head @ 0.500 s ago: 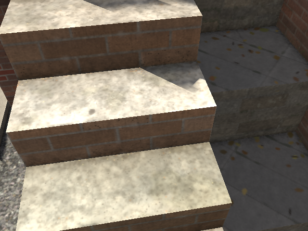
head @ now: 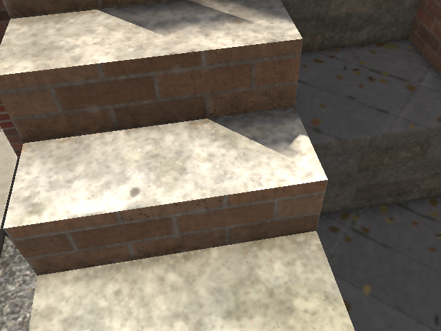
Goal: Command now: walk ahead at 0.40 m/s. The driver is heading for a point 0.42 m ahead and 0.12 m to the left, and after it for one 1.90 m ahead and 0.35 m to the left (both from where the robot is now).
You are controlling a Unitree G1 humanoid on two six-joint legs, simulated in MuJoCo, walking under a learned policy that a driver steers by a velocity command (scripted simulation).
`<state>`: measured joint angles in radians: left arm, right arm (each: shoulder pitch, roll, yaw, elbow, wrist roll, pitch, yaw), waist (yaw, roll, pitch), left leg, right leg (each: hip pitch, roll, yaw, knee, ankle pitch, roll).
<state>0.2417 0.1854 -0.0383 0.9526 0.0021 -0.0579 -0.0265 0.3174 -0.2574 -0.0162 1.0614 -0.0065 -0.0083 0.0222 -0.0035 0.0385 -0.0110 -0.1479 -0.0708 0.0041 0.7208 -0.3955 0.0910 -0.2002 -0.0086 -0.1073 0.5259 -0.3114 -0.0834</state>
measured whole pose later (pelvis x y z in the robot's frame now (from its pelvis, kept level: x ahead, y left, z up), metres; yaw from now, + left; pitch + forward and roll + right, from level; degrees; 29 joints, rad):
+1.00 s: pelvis +0.25 +0.05 +0.20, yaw +0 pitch +2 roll -1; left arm 0.36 0.18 -0.06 1.02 0.05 -0.02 0.01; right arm 0.13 -0.24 0.02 0.92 0.04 -0.03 0.06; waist 0.02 0.03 -0.04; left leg -0.81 -0.09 -0.05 2.02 -0.62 0.02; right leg -0.12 -0.04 -0.11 0.36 -0.27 0.00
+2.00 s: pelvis +0.34 +0.09 +0.36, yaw -2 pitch +1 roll +0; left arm 0.21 0.18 -0.02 0.81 -0.02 0.02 0.01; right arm 0.32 -0.16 0.01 1.02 -0.02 -0.02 -0.02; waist -0.03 0.00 -0.06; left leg -0.41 -0.01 0.06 0.76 -0.37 0.06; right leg -0.62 0.02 0.09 1.39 -0.30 -0.01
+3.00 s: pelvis +0.44 +0.08 +0.38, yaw +0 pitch +1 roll +0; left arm 0.30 0.20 -0.03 0.97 -0.02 0.00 0.02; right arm 0.30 -0.21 0.00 1.06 0.00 -0.02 -0.01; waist -0.01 0.00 -0.04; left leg -0.14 -0.01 -0.01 0.49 -0.37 0.03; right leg -0.21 -0.03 -0.04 0.51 -0.32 -0.04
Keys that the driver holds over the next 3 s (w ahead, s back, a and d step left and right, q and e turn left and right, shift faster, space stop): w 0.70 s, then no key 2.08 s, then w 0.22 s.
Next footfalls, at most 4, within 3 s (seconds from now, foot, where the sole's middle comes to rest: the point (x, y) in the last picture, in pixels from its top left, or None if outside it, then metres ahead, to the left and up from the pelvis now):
0.32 left None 0.21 0.17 -0.58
0.82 right None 0.24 -0.08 -0.58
1.16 left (152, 323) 0.41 0.19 -0.39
1.60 right None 0.32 -0.02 -0.40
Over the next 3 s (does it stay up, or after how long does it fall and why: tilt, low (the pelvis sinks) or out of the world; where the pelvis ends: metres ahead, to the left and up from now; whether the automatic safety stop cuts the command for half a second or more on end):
stays up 0.44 0.08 0.38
